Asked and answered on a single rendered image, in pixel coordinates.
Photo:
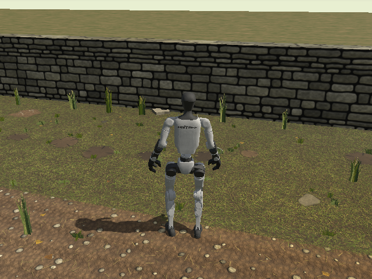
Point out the robot right forearm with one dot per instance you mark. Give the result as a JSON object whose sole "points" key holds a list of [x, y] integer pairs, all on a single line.
{"points": [[214, 152]]}

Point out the robot right upper arm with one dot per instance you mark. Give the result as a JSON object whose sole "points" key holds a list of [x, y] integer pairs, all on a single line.
{"points": [[205, 123]]}

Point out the robot left shin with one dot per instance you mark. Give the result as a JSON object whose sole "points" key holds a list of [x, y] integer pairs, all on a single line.
{"points": [[170, 208]]}

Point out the robot left hand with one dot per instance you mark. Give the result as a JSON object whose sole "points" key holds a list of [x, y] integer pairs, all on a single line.
{"points": [[153, 163]]}

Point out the robot left forearm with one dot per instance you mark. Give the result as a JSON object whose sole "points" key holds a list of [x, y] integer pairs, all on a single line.
{"points": [[156, 152]]}

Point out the robot right hand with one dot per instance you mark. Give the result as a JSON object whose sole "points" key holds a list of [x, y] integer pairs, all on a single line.
{"points": [[218, 163]]}

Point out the robot left upper arm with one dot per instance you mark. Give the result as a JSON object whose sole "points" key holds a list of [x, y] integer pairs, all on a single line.
{"points": [[169, 122]]}

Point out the robot torso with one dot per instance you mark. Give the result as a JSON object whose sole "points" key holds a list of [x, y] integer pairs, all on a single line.
{"points": [[186, 139]]}

